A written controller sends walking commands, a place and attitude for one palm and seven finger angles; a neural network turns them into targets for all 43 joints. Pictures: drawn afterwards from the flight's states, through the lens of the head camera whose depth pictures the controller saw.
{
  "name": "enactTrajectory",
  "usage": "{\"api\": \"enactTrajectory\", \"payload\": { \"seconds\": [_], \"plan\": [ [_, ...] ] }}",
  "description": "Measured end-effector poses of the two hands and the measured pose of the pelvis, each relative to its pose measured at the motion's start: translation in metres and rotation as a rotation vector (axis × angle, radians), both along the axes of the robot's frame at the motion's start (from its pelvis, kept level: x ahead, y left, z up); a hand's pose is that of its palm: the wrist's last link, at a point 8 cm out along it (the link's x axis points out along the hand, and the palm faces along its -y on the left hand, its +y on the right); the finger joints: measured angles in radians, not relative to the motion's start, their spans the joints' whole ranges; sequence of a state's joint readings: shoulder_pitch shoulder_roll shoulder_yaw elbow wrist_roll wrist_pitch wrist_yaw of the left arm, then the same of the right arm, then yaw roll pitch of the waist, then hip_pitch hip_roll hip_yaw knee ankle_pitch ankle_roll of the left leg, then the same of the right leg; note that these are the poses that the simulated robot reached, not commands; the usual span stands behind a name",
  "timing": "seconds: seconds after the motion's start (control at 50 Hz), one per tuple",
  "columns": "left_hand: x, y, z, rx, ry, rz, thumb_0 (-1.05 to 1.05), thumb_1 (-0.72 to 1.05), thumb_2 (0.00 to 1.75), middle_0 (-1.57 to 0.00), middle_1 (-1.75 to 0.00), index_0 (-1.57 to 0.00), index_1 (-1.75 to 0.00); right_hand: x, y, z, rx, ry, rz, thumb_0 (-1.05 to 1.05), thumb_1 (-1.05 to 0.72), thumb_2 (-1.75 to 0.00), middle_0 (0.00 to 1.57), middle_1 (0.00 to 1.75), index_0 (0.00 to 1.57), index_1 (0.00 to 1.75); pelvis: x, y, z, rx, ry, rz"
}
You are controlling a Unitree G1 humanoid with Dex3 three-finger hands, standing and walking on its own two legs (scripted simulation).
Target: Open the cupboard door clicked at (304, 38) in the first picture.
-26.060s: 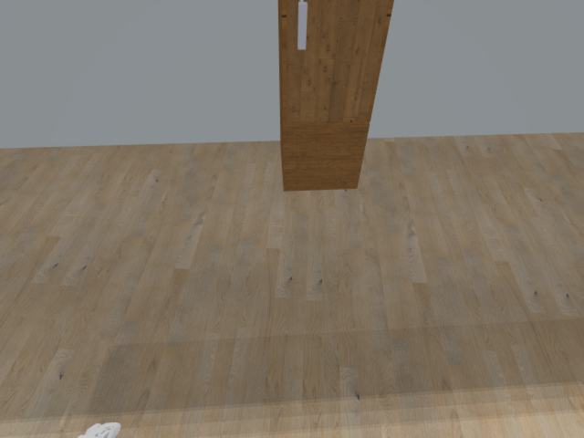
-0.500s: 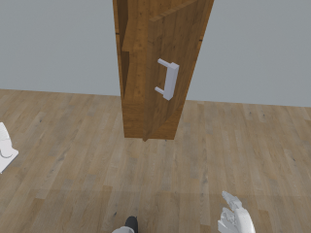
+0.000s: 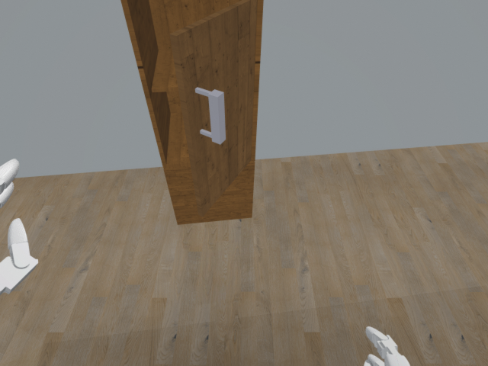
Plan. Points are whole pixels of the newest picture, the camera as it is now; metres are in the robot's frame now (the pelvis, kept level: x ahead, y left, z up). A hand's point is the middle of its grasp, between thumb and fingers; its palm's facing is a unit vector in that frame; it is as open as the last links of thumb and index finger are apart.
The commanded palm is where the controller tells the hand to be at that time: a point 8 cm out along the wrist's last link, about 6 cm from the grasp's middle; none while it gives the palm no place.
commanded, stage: stop stepping back and stand still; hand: left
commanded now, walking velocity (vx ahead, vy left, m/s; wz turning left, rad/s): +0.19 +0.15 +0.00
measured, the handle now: (209, 115) +0.68 +0.09 +0.06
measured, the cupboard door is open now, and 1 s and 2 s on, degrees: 52 52 52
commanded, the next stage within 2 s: let the arm hang, fingers relaxed in 0.96 s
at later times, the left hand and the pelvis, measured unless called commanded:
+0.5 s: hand out of the picture +0.19 +0.29 +0.18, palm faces +0.46 -0.76 -0.45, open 7.4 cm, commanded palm +0.13 +0.33 +0.19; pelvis +0.00 +0.02 +0.01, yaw +0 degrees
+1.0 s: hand out of the picture +0.19 +0.32 +0.17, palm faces +0.42 -0.78 -0.46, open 7.4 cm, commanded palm +0.13 +0.36 +0.19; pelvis -0.01 +0.06 +0.01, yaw +0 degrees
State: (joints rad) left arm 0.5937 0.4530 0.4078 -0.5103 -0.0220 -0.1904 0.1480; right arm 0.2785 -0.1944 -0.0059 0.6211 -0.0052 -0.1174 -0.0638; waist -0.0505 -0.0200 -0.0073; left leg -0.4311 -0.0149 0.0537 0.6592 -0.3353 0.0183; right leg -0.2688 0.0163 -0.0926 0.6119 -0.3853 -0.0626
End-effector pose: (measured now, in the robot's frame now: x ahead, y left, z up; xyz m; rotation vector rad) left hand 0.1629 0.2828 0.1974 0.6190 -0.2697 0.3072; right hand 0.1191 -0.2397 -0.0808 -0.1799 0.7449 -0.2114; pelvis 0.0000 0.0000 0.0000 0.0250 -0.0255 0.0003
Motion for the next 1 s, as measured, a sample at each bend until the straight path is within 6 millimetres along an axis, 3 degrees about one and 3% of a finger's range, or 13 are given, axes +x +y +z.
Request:
{"api": "enactTrajectory", "payload": {
  "seconds": [0.06, 0.12, 0.2, 0.3, 0.42, 0.6, 0.76, 1.0],
  "plan": [
    [-0.019, -0.004, 0.006, 0.014, 0.002, 0.017, 0.01, 0.88, 0.9, -0.21, -0.3, -0.22, -0.31, -0.008, -0.006, -0.006, -0.002, 0.069, 0.027, 0.01, -0.9, -0.9, 0.2, 0.3, 0.21, 0.3, -0.006, -0.006, 0.004, 0.017, 0.009, -0.011],
    [-0.027, 0.004, 0.008, -0.003, -0.003, 0.083, 0.01, 0.88, 0.9, -0.21, -0.3, -0.22, -0.31, -0.012, -0.012, -0.005, 0.001, 0.098, 0.032, 0.01, -0.9, -0.9, 0.2, 0.3, 0.21, 0.3, -0.005, -0.009, 0.013, 0.026, 0.029, -0.009],
    [-0.026, 0.014, 0.001, -0.05, 0.022, 0.167, 0.01, 0.88, 0.9, -0.21, -0.3, -0.22, -0.31, -0.009, -0.018, -0.004, -0.004, 0.088, 0.031, 0.01, -0.9, -0.9, 0.2, 0.3, 0.21, 0.3, -0.006, -0.008, 0.019, 0.027, 0.037, 0.02],
    [-0.021, 0.014, -0.008, -0.096, 0.048, 0.166, 0.01, 0.88, 0.9, -0.21, -0.3, -0.22, -0.31, 0.004, -0.017, 0.004, -0.03, 0.065, 0.042, 0.01, -0.9, -0.9, 0.2, 0.3, 0.21, 0.3, -0.006, 0.0, 0.022, 0.027, 0.039, 0.027],
    [-0.019, 0.025, -0.003, -0.077, -0.02, 0.1, 0.01, 0.88, 0.9, -0.21, -0.3, -0.22, -0.31, 0.029, 0.002, 0.019, -0.074, -0.005, 0.066, 0.01, -0.9, -0.9, 0.2, 0.3, 0.2, 0.3, -0.004, 0.016, 0.012, -0.027, 0.031, 0.025],
    [-0.009, 0.055, -0.001, -0.074, -0.041, 0.094, 0.01, 0.89, 0.9, -0.21, -0.3, -0.22, -0.31, 0.051, 0.054, 0.029, -0.006, -0.079, 0.11, 0.01, -0.9, -0.9, 0.2, 0.3, 0.21, 0.3, -0.003, 0.036, 0.012, -0.032, 0.015, 0.003],
    [-0.011, 0.063, -0.015, -0.115, 0.035, 0.082, 0.01, 0.89, 0.9, -0.21, -0.3, -0.22, -0.31, 0.035, 0.079, 0.019, 0.022, -0.013, 0.124, 0.01, -0.9, -0.9, 0.2, 0.3, 0.21, 0.3, -0.006, 0.049, 0.013, -0.036, 0.02, 0.0],
    [-0.019, 0.072, -0.005, -0.086, 0.018, 0.083, 0.01, 0.89, 0.9, -0.21, -0.3, -0.22, -0.31, 0.011, 0.069, 0.014, -0.003, 0.032, 0.079, 0.01, -0.9, -0.9, 0.2, 0.3, 0.21, 0.3, -0.014, 0.057, 0.014, -0.037, 0.015, 0.0]
  ]
}}
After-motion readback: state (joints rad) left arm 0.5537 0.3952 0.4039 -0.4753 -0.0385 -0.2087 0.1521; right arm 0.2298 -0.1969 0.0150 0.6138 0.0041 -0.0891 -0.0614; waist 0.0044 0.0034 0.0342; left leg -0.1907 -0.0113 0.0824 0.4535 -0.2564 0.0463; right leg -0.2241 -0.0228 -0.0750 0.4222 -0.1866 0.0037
